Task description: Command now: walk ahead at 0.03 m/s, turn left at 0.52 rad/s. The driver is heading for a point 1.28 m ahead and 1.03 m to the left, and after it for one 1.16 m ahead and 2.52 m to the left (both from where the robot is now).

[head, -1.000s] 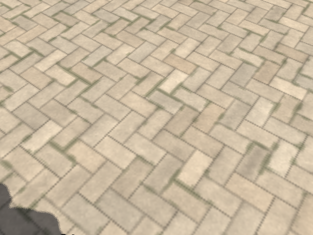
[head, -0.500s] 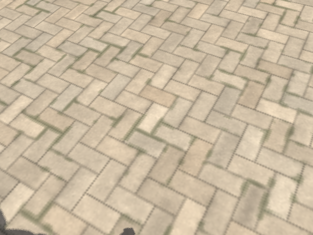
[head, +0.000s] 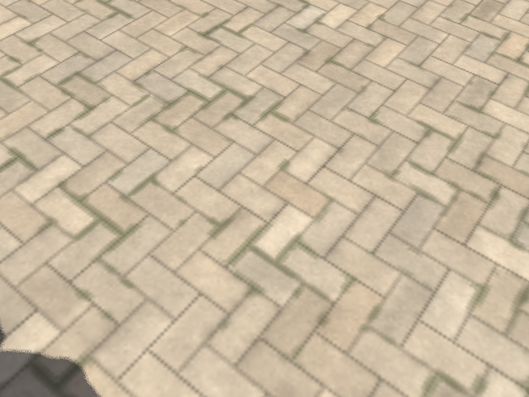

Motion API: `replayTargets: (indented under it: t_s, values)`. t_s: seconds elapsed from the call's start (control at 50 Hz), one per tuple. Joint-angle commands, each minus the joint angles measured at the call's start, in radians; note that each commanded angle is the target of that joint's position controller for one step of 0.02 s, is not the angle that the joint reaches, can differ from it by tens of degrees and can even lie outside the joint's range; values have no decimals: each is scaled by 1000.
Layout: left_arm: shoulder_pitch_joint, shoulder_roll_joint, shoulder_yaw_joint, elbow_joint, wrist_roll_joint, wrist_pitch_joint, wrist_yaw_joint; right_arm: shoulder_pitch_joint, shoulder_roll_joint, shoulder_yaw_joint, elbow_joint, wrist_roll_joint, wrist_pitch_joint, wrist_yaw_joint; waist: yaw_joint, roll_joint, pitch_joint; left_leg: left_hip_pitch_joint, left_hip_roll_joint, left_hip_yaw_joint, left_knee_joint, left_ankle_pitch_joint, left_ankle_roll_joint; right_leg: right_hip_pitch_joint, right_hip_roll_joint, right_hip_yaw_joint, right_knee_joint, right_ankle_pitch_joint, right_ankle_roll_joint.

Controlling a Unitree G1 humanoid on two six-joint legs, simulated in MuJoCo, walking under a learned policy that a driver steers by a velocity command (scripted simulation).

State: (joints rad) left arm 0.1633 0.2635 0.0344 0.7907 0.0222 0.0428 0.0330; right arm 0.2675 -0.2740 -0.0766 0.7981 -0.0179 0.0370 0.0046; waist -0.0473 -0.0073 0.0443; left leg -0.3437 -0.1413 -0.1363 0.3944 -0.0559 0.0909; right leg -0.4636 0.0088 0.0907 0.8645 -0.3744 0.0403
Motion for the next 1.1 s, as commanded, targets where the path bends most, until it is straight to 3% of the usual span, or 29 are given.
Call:
replayTargets:
  t_s: [0.02,0.08,0.12,0.14,0.16,0.18,0.2,0.22,0.24,0.26,0.3,0.38,0.52,0.58,0.6,0.62,0.64,0.66,0.68,0.72,0.76,0.82,0.96,1.1]
  values:
    - [13,78,15,-66,-11,-20,8,12,-160,-44,-61,-6,0,-2,6,138,-89,110,255,-360,-158,-289,103,12,35,-18,-67,-27,-13]
    - [63,82,11,-67,-26,-37,15,-17,-157,-47,-71,-8,9,6,26,156,-92,89,244,-406,-143,-217,86,128,70,-19,-221,-52,-46]
    - [153,88,13,-49,-26,-49,26,-56,-152,-46,-81,5,13,7,81,149,-87,18,201,-399,-117,-249,30,292,78,-29,-463,44,-75]
    - [168,136,25,-48,-17,-55,35,-52,-123,-39,-90,16,9,4,79,87,-77,-62,136,-347,-59,-369,-29,379,-8,48,-599,48,-97]
    - [127,241,47,-81,-1,-51,41,-12,-60,-25,-108,31,5,2,43,-135,-98,-177,7,-165,185,-481,-89,430,-269,335,-697,-92,-180]
    - [4,264,50,-113,17,-47,34,-17,-120,-41,-98,1,-3,-7,27,-172,-10,-268,-52,9,420,-489,-102,275,-397,443,-717,48,-256]
    - [7,189,34,-115,14,-47,27,-30,-171,-54,-91,-18,-5,-5,15,-79,-20,-191,27,7,574,-452,-109,219,-370,345,-658,246,-275]
    - [-27,135,19,-120,5,-51,21,3,-156,-54,-74,-16,-1,1,-17,-53,-25,-165,28,14,651,-402,-106,208,-296,228,-620,373,-247]
    - [-44,121,14,-128,0,-53,17,33,-143,-51,-60,-17,9,6,-28,-75,-38,-169,31,26,725,-364,-111,238,-241,138,-594,453,-221]
    - [-43,119,13,-137,1,-52,19,49,-138,-48,-50,-15,18,15,-21,-116,-49,-193,34,47,788,-353,-119,275,-215,83,-573,533,-216]
    - [14,121,16,-134,4,-49,15,12,-133,-40,-64,-5,29,27,16,-121,-56,-235,54,76,794,-350,-141,353,-208,31,-540,656,-224]
    - [126,154,34,-106,2,-46,14,-81,-113,-24,-103,3,40,40,83,-142,-64,-278,83,96,661,-370,-165,507,-250,23,-506,723,-245]
    - [95,185,53,-105,8,-46,-12,-125,-89,-4,-148,18,44,47,83,-177,-79,-50,113,187,395,-408,-118,407,-288,-61,-472,691,-240]
    - [86,202,62,-100,2,-40,-19,-111,-91,-3,-160,20,35,44,69,-183,-90,39,104,216,241,-369,-84,384,-302,-81,-416,654,-214]
    - [71,203,63,-99,-8,-36,-18,-83,-87,-2,-154,13,28,40,41,-160,-96,111,95,224,119,-281,-69,346,-290,-112,-362,595,-183]
    - [88,196,63,-90,-10,-33,-19,-53,-101,-4,-146,0,15,30,19,-94,-107,215,100,179,-25,-148,-54,272,-267,-154,-273,472,-126]
    - [122,147,52,-106,-1,-26,-22,-18,-197,-24,-147,-17,-2,18,20,145,-120,362,306,-119,-125,-34,-11,62,-180,-238,-27,136,-53]
    - [77,81,29,-175,8,-13,-13,11,-335,-55,-164,1,-8,17,18,287,-89,349,548,-419,-80,408,154,-159,-6,-209,115,-292,-5]
    - [27,126,34,-172,11,-1,-2,85,-298,-60,-141,15,-6,14,-46,174,-123,338,533,-366,-62,405,234,-147,-35,-88,239,-284,-3]
    - [36,143,44,-143,-11,-3,-12,-57,-187,-22,-150,13,4,3,39,119,-10,235,377,-197,-85,241,162,-142,-66,-50,222,-101,-8]
    - [72,164,52,-122,8,-5,-22,-104,-163,-13,-163,17,4,-6,60,147,-40,240,300,-142,-77,296,122,-103,-50,-65,218,-12,0]
    - [75,141,47,-121,4,2,-30,-57,-186,-20,-151,17,-4,0,53,102,-81,260,291,-158,-67,292,124,-97,-32,-63,202,16,10]
    - [-13,128,39,-156,-1,4,-18,19,-209,-32,-139,2,-2,-2,10,128,-57,258,292,-296,-57,117,147,-106,-7,-38,25,-11,7]
    - [0,127,25,-174,-21,-19,-4,-20,-220,-42,-146,-2,3,6,31,141,-82,189,261,-411,9,253,113,105,53,-22,-198,-36,-33]
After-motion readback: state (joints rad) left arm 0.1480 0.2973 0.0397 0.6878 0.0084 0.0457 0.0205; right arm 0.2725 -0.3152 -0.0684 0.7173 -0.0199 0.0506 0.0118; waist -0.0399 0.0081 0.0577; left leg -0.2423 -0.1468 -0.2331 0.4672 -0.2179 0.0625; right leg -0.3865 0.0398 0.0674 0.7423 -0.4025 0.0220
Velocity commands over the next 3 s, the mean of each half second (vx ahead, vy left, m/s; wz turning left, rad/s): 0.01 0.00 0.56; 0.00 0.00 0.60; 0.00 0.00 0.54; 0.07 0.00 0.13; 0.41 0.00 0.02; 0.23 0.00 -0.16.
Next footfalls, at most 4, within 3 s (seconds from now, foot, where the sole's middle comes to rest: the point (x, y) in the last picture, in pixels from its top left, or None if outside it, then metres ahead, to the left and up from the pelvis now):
0.14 right None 0.06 -0.13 -0.78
0.64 left None -0.02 0.07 -0.78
1.16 right None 0.11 -0.07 -0.78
1.60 left None -0.07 0.05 -0.78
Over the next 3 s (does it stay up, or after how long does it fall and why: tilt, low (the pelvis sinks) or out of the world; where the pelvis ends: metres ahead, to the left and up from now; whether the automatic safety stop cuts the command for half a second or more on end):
stays up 0.23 0.31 -0.01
